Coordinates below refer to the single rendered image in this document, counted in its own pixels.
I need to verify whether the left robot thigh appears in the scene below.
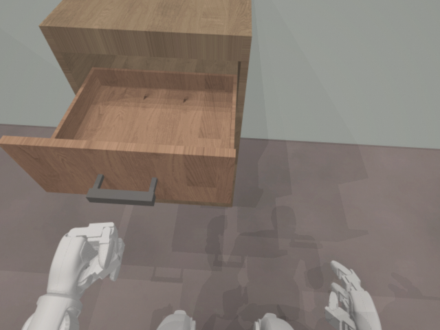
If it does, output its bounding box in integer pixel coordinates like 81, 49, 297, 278
156, 313, 196, 330

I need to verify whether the left robot forearm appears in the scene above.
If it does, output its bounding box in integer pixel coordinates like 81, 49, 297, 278
22, 294, 83, 330

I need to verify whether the robot right hand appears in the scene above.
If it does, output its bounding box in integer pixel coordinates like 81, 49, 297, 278
325, 261, 382, 330

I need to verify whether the handle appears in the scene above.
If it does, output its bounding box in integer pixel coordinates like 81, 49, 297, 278
86, 174, 157, 206

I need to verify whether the robot left hand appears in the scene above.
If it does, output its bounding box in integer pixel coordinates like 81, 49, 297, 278
47, 222, 125, 300

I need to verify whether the drawer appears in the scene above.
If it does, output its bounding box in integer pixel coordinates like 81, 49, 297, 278
0, 67, 237, 204

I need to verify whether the cabinet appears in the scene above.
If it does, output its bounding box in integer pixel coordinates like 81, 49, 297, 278
39, 0, 252, 207

